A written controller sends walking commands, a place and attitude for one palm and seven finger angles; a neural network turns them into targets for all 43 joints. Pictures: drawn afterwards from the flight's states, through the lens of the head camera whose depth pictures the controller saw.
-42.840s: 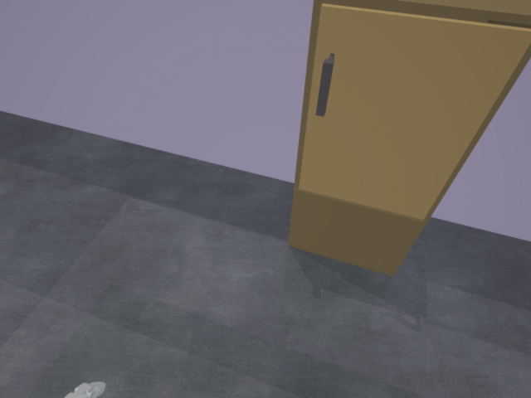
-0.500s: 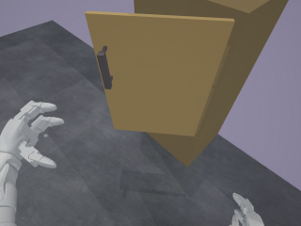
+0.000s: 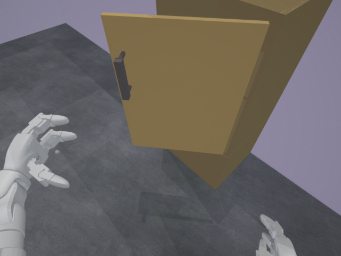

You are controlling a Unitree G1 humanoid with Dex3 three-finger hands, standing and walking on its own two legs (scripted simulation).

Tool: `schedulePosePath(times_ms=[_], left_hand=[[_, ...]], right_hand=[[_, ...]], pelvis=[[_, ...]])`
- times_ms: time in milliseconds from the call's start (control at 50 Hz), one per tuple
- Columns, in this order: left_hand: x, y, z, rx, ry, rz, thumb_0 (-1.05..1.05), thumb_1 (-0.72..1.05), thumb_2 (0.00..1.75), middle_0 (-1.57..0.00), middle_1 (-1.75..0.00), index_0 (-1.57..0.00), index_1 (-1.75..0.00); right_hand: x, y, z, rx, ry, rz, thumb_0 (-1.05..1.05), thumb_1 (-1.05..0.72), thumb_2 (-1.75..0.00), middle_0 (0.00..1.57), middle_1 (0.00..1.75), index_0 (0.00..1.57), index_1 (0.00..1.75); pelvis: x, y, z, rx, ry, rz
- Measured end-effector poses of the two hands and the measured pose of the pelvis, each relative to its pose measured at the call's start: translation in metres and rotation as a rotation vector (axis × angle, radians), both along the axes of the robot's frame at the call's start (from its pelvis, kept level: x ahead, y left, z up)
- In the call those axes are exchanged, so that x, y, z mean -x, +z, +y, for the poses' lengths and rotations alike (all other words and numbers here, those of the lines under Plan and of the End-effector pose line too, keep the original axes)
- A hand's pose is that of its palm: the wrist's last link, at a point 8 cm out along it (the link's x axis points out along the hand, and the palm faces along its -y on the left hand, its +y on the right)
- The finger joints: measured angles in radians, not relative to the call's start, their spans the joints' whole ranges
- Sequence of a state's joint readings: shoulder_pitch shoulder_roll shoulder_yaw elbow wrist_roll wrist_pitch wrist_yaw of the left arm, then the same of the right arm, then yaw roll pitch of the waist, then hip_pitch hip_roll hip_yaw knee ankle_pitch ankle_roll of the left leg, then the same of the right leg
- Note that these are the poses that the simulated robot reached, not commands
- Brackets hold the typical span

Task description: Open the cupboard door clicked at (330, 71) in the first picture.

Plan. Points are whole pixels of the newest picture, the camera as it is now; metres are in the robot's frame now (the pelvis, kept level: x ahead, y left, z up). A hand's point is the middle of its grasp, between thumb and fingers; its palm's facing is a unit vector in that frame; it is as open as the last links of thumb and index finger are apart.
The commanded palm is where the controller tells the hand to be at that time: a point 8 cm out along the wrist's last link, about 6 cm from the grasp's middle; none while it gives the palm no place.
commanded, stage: move the hooked fingers beside the handle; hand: left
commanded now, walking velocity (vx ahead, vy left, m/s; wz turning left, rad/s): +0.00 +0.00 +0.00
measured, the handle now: (124, 76) +0.60 +0.20 +0.08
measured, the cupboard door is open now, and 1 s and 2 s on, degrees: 39 39 38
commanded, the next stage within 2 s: none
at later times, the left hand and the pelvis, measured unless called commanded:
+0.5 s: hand (73, 124) +0.38 +0.27 +0.10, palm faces -0.03 -1.00 -0.01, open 14.0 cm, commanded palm +0.36 +0.32 +0.10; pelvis +0.00 +0.00 -0.01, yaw -1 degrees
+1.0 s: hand (90, 101) +0.46 +0.25 +0.10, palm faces -0.06 -1.00 +0.00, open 14.0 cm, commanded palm +0.45 +0.31 +0.09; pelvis +0.00 +0.01 -0.01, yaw -2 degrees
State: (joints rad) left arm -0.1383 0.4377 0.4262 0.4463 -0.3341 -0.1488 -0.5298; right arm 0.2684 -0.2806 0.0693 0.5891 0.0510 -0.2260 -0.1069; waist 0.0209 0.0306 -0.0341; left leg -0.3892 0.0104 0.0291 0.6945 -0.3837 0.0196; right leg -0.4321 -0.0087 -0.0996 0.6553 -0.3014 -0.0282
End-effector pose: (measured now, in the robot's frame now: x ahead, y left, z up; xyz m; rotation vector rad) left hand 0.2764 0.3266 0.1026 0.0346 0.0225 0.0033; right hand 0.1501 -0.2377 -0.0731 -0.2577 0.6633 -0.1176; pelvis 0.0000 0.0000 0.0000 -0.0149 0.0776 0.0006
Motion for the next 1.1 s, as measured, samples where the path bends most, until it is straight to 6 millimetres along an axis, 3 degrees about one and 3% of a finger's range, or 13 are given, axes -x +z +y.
schedulePosePath(times_ms=[200,520,1100], left_hand=[[-0.038,0.0,-0.008,0.009,-0.021,0.007,-0.01,-0.5,0.3,-0.3,-1.2,-0.3,-1.2],[-0.083,-0.001,-0.006,0.027,-0.03,-0.002,-0.01,-0.5,0.3,-0.3,-1.2,-0.3,-1.2],[-0.186,-0.004,-0.016,0.022,-0.055,0.018,-0.01,-0.5,0.3,-0.3,-1.2,-0.3,-1.2]], right_hand=[[0.015,-0.006,-0.009,0.022,-0.023,0.057,0.02,-0.9,-0.9,0.2,0.3,0.2,0.3],[0.075,-0.021,-0.031,0.05,-0.119,0.255,0.01,-0.9,-0.9,0.2,0.3,0.2,0.3],[0.145,-0.035,-0.021,0.067,-0.23,0.541,0.01,-0.9,-0.9,0.2,0.3,0.2,0.3]], pelvis=[[0.004,-0.002,-0.003,-0.003,0.001,0.02],[0.003,-0.005,-0.002,-0.004,-0.022,0.074],[0.003,-0.017,0.011,0.014,-0.035,0.199]])
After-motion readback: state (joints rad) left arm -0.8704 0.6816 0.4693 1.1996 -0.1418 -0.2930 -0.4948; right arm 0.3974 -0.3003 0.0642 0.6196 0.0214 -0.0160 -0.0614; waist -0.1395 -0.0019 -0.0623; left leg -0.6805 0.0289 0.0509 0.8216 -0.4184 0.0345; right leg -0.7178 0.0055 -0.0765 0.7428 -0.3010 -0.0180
